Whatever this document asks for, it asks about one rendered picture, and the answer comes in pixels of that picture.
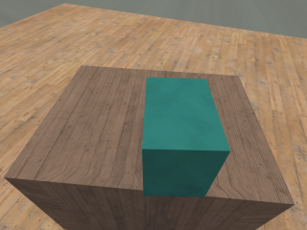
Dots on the pedestal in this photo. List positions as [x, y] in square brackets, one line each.
[83, 166]

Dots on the carton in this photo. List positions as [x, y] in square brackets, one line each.
[183, 144]

